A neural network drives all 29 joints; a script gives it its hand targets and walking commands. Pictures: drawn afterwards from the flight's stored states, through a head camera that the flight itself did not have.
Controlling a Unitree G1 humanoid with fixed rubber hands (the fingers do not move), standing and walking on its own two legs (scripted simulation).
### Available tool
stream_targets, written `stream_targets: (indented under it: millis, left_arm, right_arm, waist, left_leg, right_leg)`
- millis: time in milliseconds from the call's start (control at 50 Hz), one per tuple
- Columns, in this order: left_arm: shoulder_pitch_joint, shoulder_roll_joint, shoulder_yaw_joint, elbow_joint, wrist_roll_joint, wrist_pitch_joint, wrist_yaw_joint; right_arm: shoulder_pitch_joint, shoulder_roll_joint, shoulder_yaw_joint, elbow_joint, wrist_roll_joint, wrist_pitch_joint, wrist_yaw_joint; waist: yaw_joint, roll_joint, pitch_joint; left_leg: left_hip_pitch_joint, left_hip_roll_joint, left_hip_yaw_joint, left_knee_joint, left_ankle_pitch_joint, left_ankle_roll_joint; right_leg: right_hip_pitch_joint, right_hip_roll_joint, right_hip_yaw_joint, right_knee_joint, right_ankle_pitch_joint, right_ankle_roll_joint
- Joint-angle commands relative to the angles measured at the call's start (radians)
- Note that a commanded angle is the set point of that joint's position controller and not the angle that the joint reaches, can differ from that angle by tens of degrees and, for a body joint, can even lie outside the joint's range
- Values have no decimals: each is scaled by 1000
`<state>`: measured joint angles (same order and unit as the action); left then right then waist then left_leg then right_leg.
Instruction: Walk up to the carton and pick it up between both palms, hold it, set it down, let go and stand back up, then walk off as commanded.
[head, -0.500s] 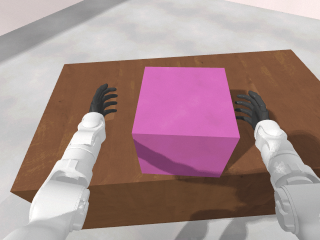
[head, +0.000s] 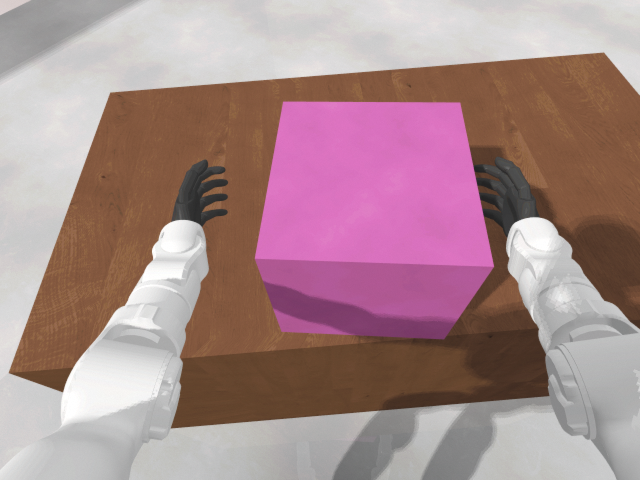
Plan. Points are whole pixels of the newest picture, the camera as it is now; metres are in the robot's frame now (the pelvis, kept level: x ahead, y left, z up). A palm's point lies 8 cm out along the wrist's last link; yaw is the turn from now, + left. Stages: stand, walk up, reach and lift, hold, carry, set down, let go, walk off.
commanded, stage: reach and lift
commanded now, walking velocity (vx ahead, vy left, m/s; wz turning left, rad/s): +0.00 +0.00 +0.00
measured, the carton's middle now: (365, 223) +0.48 -0.02 -0.01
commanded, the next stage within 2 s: none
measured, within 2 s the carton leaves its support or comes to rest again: neither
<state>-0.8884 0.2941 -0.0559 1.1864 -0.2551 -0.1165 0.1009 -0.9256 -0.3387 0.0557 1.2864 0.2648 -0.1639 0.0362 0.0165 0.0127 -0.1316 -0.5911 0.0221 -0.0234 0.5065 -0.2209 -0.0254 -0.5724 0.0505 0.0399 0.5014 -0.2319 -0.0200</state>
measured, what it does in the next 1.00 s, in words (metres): stands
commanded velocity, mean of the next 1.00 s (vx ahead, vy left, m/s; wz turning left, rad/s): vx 0.00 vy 0.00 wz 0.00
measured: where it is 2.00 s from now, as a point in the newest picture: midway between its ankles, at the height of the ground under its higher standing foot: outside the picture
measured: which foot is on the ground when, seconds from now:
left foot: down 0.00-1.00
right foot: down 0.00-1.00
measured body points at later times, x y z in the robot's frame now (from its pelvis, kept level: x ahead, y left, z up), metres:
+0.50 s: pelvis -0.02 +0.00 -0.02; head +0.12 -0.01 +0.41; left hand +0.44 +0.21 +0.00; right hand +0.44 -0.22 -0.02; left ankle +0.00 +0.13 -0.73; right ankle -0.01 -0.10 -0.73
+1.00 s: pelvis -0.02 +0.01 -0.02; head +0.12 +0.01 +0.40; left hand +0.45 +0.17 -0.01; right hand +0.45 -0.20 -0.01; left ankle +0.00 +0.13 -0.73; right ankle -0.01 -0.10 -0.73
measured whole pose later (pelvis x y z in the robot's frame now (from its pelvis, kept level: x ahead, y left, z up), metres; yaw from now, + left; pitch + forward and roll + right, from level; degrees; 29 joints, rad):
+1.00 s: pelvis -0.02 +0.01 -0.02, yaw -1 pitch +30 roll -1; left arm -0.97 0.17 -0.04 1.34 -0.25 -0.39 0.09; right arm -0.92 -0.32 0.01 1.28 0.27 -0.30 0.04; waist 0.02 0.01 -0.23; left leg -0.94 0.02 -0.02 0.66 -0.24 -0.03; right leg -0.92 0.05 0.04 0.64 -0.24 -0.01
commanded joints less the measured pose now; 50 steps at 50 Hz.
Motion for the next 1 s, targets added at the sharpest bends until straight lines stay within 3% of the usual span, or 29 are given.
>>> stream_targets:
  millis: [0,40,60,80,100,160,180,200,220,260,280,300,340,380,440,480,500,520,540,620,640,660,700,760,820,860,900,960,980]
  left_arm:
    - [-536,166,61,-46,-43,-170,-13]
    - [-523,170,85,-62,-39,-191,-10]
    - [-542,173,85,-72,-29,-217,-8]
    - [-512,150,78,-53,-36,-220,-8]
    - [-528,158,64,-26,-35,-228,-8]
    - [-523,102,31,-100,-29,-255,5]
    - [-532,95,12,-78,-36,-262,7]
    - [-554,100,16,-112,-36,-270,15]
    - [-518,71,-2,-122,-47,-271,10]
    - [-527,54,-20,-174,-46,-277,18]
    - [-519,56,-5,-171,-41,-280,18]
    - [-541,66,-9,-151,-35,-285,18]
    - [-513,59,3,-165,-44,-295,15]
    - [-525,67,4,-99,-60,-302,10]
    - [-560,88,20,-42,-68,-312,1]
    - [-550,103,51,-13,-62,-322,-7]
    - [-569,85,49,30,-61,-318,-14]
    - [-553,103,73,57,-53,-327,-19]
    - [-563,110,73,94,-57,-325,-28]
    - [-625,50,48,72,-69,-356,-33]
    - [-643,34,47,73,-53,-357,-34]
    - [-642,67,78,125,-35,-352,-35]
    - [-676,0,37,56,-38,-359,-24]
    - [-671,-26,54,56,-13,-363,-18]
    - [-704,-80,37,39,6,-354,-6]
    - [-671,-87,63,25,23,-355,1]
    - [-660,-134,60,30,41,-359,0]
    - [-622,-154,88,-23,88,-363,17]
    - [-634,-185,88,-76,110,-363,23]
  right_arm:
    - [-501,-266,-15,-158,141,-144,-12]
    - [-468,-271,-13,-152,140,-158,-9]
    - [-478,-268,-20,-135,133,-171,-7]
    - [-457,-268,-2,-112,146,-179,-1]
    - [-461,-276,-15,-85,145,-178,2]
    - [-457,-292,-32,-115,143,-223,14]
    - [-442,-296,-43,-91,134,-232,18]
    - [-467,-309,-42,-108,144,-244,23]
    - [-454,-298,-45,-132,140,-259,24]
    - [-460,-315,-74,-153,130,-277,31]
    - [-450,-319,-74,-127,128,-275,39]
    - [-444,-319,-94,-113,115,-275,38]
    - [-462,-313,-78,-179,110,-289,38]
    - [-476,-296,-58,-183,116,-277,38]
    - [-492,-256,-32,-213,119,-253,37]
    - [-499,-222,-16,-255,106,-243,35]
    - [-517,-195,-9,-225,106,-230,28]
    - [-503,-177,2,-243,103,-219,26]
    - [-504,-179,-4,-243,99,-209,19]
    - [-537,-107,6,-280,81,-200,13]
    - [-537,-99,-20,-252,63,-198,9]
    - [-532,-104,-19,-212,57,-183,10]
    - [-546,-75,-31,-218,41,-196,11]
    - [-547,-35,-38,-231,28,-188,8]
    - [-563,-34,-76,-217,2,-189,15]
    - [-555,-27,-85,-220,-15,-195,11]
    - [-549,6,-85,-217,-25,-209,11]
    - [-533,23,-102,-239,-38,-234,7]
    - [-537,31,-126,-233,-54,-247,2]
  waist:
    - [19,-33,-960]
    - [20,-64,-977]
    - [26,-14,-1032]
    - [35,-17,-1005]
    - [15,-5,-1029]
    - [23,65,-1128]
    - [2,64,-1131]
    - [21,89,-1167]
    - [11,56,-1168]
    - [6,94,-1236]
    - [24,80,-1222]
    - [0,91,-1200]
    - [27,46,-1220]
    - [23,-5,-1218]
    - [16,-54,-1178]
    - [35,-111,-1155]
    - [16,-118,-1111]
    - [46,-120,-1102]
    - [17,-154,-1060]
    - [14,-128,-1098]
    - [-11,-102,-1101]
    - [4,-109,-1044]
    - [-15,-60,-1100]
    - [5,-45,-1098]
    - [-19,-1,-1097]
    - [-5,-14,-1105]
    - [-19,-20,-1105]
    - [13,17,-1173]
    - [-2,37,-1201]
  left_leg:
    - [45,-6,36,89,472,-55]
    - [34,-11,52,97,489,-51]
    - [47,-2,46,110,492,-65]
    - [75,0,44,120,527,-67]
    - [106,5,38,138,519,-72]
    - [238,19,30,188,658,-108]
    - [266,19,22,210,664,-112]
    - [287,21,20,225,714,-123]
    - [324,27,15,235,737,-123]
    - [374,30,17,255,793,-135]
    - [390,33,19,259,801,-135]
    - [366,32,11,264,750,-132]
    - [318,24,30,262,754,-122]
    - [234,18,40,257,691,-109]
    - [90,-1,59,228,507,-73]
    - [3,-11,67,204,407,-43]
    - [-46,-14,69,188,353,-35]
    - [-108,-23,74,181,306,-21]
    - [-130,-21,68,166,256,-9]
    - [-157,-21,62,166,216,-6]
    - [-153,-20,62,166,220,-12]
    - [-179,-22,68,161,188,-9]
    - [-85,-11,58,163,243,-27]
    - [-75,-8,53,173,236,-28]
    - [-35,-4,49,178,235,-47]
    - [9,-4,50,189,300,-51]
    - [22,-2,44,203,347,-54]
    - [66,-1,48,222,444,-67]
    - [93,4,34,230,480,-75]
  right_leg:
    - [317,-54,-30,127,928,101]
    - [320,-55,-30,128,956,103]
    - [280,-49,-34,135,890,94]
    - [241,-46,-44,135,875,89]
    - [170,-41,-51,129,807,91]
    - [25,-15,-86,114,724,61]
    - [-48,-10,-101,111,682,64]
    - [-79,-5,-105,117,656,55]
    - [-107,1,-116,98,658,47]
    - [-186,16,-134,89,597,37]
    - [-203,17,-133,88,572,33]
    - [-224,13,-126,81,536,34]
    - [-165,15,-129,100,587,42]
    - [-99,2,-110,134,642,62]
    - [-14,-12,-90,150,601,78]
    - [73,-28,-74,161,624,93]
    - [114,-38,-66,167,628,98]
    - [150,-51,-44,186,614,105]
    - [168,-57,-44,176,596,117]
    - [186,-74,-30,194,572,115]
    - [147,-74,-34,196,573,117]
    - [140,-76,-29,192,546,116]
    - [92,-65,-59,189,522,105]
    - [74,-65,-48,182,494,92]
    - [-4,-50,-66,163,433,78]
    - [-2,-48,-73,173,494,75]
    - [2,-36,-74,169,543,72]
    - [2,-22,-79,176,596,62]
    - [-2,-18,-77,172,623,58]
